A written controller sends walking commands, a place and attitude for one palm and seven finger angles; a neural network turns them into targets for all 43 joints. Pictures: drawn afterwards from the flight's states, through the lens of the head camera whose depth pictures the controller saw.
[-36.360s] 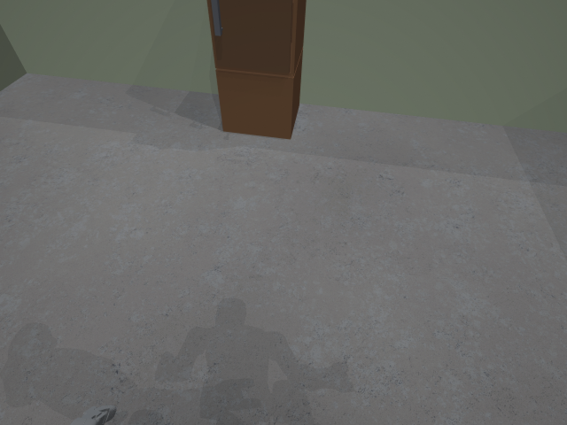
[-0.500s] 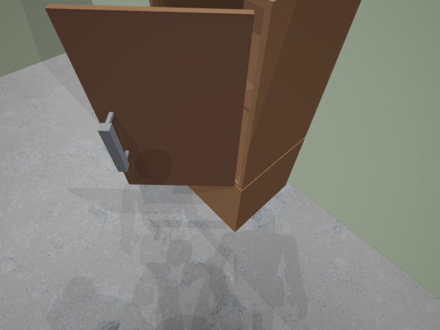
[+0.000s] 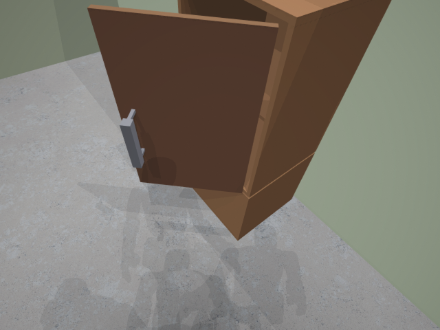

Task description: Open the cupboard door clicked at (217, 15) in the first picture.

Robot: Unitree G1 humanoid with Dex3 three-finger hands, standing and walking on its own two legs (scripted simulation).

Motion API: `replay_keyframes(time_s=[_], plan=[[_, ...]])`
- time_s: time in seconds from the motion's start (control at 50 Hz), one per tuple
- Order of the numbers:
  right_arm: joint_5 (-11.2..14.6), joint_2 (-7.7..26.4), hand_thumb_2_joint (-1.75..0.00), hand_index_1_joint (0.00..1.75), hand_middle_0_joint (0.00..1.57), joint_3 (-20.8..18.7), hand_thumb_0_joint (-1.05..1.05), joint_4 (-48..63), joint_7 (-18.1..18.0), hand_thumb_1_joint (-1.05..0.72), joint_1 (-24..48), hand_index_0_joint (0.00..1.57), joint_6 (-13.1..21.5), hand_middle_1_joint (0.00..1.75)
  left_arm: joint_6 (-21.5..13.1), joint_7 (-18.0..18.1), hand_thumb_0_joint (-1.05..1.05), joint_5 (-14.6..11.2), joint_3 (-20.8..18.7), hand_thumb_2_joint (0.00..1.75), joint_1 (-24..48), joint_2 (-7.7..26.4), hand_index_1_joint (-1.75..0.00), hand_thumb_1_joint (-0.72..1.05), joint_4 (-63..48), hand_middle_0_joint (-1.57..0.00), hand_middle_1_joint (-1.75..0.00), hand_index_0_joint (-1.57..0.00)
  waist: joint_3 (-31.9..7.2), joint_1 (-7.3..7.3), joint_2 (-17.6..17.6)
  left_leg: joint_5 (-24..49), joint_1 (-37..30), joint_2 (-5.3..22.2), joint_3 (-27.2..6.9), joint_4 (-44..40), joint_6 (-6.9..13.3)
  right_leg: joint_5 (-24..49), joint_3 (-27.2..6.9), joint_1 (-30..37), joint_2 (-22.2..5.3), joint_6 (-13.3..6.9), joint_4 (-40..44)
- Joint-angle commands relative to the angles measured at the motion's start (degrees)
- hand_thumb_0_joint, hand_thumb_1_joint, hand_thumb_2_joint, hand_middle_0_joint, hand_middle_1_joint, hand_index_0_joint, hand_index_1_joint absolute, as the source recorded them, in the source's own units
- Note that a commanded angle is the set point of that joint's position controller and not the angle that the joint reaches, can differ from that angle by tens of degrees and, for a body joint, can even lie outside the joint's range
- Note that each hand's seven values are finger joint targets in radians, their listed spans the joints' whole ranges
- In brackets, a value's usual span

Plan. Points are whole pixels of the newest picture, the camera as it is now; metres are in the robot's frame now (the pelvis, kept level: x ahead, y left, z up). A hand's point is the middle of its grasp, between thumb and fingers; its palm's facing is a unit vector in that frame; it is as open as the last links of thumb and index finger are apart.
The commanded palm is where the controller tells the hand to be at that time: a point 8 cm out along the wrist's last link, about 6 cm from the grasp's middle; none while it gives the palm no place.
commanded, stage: come to a stop and stand still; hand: left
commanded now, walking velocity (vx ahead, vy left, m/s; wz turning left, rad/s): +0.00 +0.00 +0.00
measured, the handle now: (135, 139) +0.58 +0.30 -0.08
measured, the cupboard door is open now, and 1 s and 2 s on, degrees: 46 46 46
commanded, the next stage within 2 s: look again from close up in 0.50 s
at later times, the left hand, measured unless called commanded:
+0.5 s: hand out of the picture +0.04 +0.19 -0.18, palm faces -0.01 -0.98 -0.18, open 7.3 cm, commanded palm none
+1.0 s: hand out of the picture +0.01 +0.19 -0.17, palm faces -0.02 -0.98 -0.21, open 7.3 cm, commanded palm none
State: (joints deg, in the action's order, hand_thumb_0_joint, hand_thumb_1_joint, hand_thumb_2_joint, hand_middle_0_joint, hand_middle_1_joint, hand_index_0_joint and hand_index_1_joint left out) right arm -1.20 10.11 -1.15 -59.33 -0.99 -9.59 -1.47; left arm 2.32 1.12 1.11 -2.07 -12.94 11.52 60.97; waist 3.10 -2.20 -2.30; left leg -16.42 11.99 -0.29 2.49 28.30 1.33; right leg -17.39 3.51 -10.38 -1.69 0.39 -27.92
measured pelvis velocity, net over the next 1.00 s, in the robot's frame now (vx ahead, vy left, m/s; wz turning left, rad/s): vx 0.00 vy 0.01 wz -0.03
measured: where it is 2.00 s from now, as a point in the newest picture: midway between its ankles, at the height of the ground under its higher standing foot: outside the picture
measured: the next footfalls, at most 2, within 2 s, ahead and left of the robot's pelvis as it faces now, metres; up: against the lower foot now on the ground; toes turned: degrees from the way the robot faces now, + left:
right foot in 1.76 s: +0.07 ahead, -0.08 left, +0.00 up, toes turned -10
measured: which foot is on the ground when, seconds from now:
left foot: down 0.00-1.00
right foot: down 0.00-1.00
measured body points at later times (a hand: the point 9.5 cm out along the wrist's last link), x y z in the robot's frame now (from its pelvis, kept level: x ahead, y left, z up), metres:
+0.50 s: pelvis +0.02 +0.02 +0.01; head +0.04 +0.03 +0.45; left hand +0.05 +0.24 -0.16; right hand +0.00 -0.21 -0.15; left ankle -0.01 +0.10 -0.74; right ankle -0.03 -0.12 -0.74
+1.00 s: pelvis +0.00 +0.01 +0.00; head +0.01 +0.00 +0.45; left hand +0.02 +0.24 -0.15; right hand +0.02 -0.22 -0.16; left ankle -0.01 +0.10 -0.74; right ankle -0.03 -0.12 -0.74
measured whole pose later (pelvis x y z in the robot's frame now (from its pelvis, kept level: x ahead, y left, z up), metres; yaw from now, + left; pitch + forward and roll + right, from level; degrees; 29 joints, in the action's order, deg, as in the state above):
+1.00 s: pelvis +0.00 +0.01 +0.00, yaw -1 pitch -2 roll +0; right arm -1.0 10.3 0.4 -61.2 -1.3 -15.3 1.1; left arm -0.2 1.9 0.9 0.9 -15.9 8.5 62.1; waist 2.0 0.1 1.2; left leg -17.1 10.1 -1.3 4.4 28.6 2.4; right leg -18.4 1.5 -9.9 -2.8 1.3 -30.0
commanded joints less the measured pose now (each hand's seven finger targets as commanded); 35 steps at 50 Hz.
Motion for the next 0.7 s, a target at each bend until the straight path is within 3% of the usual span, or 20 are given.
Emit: replay_keyframes(time_s=[0.0,0.12,0.18,0.32,0.48,0.56,0.58,0.6,0.62,0.64,0.68], plan=[[0.3,7.9,-0.90,0.30,0.20,-0.9,0.00,1.8,-0.7,-0.90,-1.9,0.20,1.2,0.30,-1.7,-0.1,0.00,-0.2,0.1,0.90,-0.8,4.7,-0.30,0.90,-1.4,-0.20,-0.30,-0.20,-0.3,1.45,5.5,1.9,1.6,7.0,-7.7,-11.0,0.7,4.9,-4.9,0.2,-3.7,-1.5,6.6],[0.7,6.9,-0.90,0.30,0.20,-0.3,0.00,-0.5,-1.1,-0.90,-4.7,0.20,2.4,0.30,-2.8,0.2,0.00,-0.4,0.7,0.90,-2.2,4.5,-0.30,0.90,0.7,-0.20,-0.30,-0.20,-4.0,2.12,1.2,15.1,-5.3,6.7,-5.8,-8.5,0.4,11.2,-5.5,1.1,-4.7,-1.3,8.2],[0.7,6.7,-0.90,0.30,0.20,-0.1,0.00,-1.6,-1.3,-0.90,-6.0,0.20,2.7,0.30,-2.9,0.4,0.00,-0.5,0.9,0.90,-3.0,4.2,-0.30,0.90,1.5,-0.20,-0.30,-0.20,-4.1,2.31,1.5,20.5,-6.4,6.7,-5.6,-8.1,0.3,13.5,-5.2,1.7,-4.8,-1.1,7.6],[0.6,5.6,-0.90,0.30,0.20,0.3,0.00,-3.9,-1.7,-0.90,-7.9,0.20,2.8,0.30,-2.6,0.8,0.00,-0.6,1.1,0.90,-4.1,3.5,-0.30,0.90,2.4,-0.20,-0.30,-0.20,-0.5,1.92,2.6,22.7,-5.2,6.4,-4.9,-8.6,0.1,14.1,-4.5,2.3,-4.6,-1.2,7.6],[0.5,4.9,-0.90,0.30,0.20,0.4,0.00,-5.6,-1.9,-0.90,-10.4,0.20,3.0,0.30,-2.5,0.9,0.00,-0.9,1.0,0.90,-4.3,3.5,-0.30,0.90,2.6,-0.20,-0.30,-0.20,-1.3,1.83,3.8,23.8,-5.1,6.2,-5.1,-9.1,-0.1,13.9,-4.1,4.2,-4.7,-1.4,7.0],[0.5,4.5,-0.90,0.30,0.20,0.3,0.00,-6.1,-1.9,-0.90,-11.4,0.20,3.0,0.30,-2.6,1.0,0.00,-0.9,1.0,0.90,-4.2,3.3,-0.30,0.90,2.6,-0.20,-0.30,-0.20,-0.9,1.93,2.1,23.7,-5.0,6.1,-5.1,-8.9,0.0,15.1,-3.8,4.5,-4.8,-1.5,7.0],[1.3,6.5,-0.90,0.30,0.20,0.5,0.00,-1.7,-1.0,-0.90,-7.7,0.20,4.0,0.30,-4.4,3.6,0.00,0.3,1.9,0.90,-6.9,3.6,-0.30,0.90,2.7,-0.20,-0.30,-0.20,0.9,1.53,6.5,41.0,-2.0,7.1,-4.0,2.2,-1.1,31.0,-6.1,-0.5,-6.2,-0.8,3.8],[0.4,5.0,-0.90,0.30,0.20,0.4,0.00,-0.8,-0.7,-0.90,-11.2,0.20,4.0,0.30,-4.6,3.2,0.00,-0.3,1.2,0.90,-6.9,5.6,-0.30,0.90,0.4,-0.20,-0.30,-0.20,-3.1,2.35,8.4,28.2,-1.4,5.7,-4.8,1.1,-0.7,23.0,-5.0,3.5,-6.7,-2.9,1.3],[0.1,4.2,-0.90,0.30,0.20,0.7,0.00,-0.8,-0.7,-0.90,-8.8,0.20,4.0,0.30,-4.7,2.5,0.00,-0.5,1.4,0.90,-5.5,5.8,-0.30,0.90,0.2,-0.20,-0.30,-0.20,-1.0,1.43,9.6,23.0,-0.1,4.9,-4.0,-0.9,-0.1,24.0,-5.0,2.4,-6.6,-3.1,1.7],[0.2,4.1,-0.90,0.30,0.20,1.0,0.00,-0.4,-0.6,-0.90,-10.5,0.20,3.9,0.30,-4.7,2.2,0.00,-0.5,1.7,0.90,-4.9,5.1,-0.30,0.90,0.2,-0.20,-0.30,-0.20,-3.0,2.38,6.9,20.4,-0.5,5.7,-4.8,-2.0,0.5,17.8,-4.3,2.3,-5.4,-3.2,1.1],[0.2,4.7,-0.90,0.30,0.20,0.8,0.00,0.1,-0.9,-0.90,-12.0,0.20,4.1,0.30,-4.5,2.0,0.00,-0.6,1.9,0.90,-5.4,3.2,-0.30,0.90,-0.2,-0.20,-0.30,-0.20,-6.6,2.64,5.0,27.3,-2.8,6.6,-6.1,-1.1,1.5,16.2,-3.4,3.3,-4.1,-3.0,-0.7]])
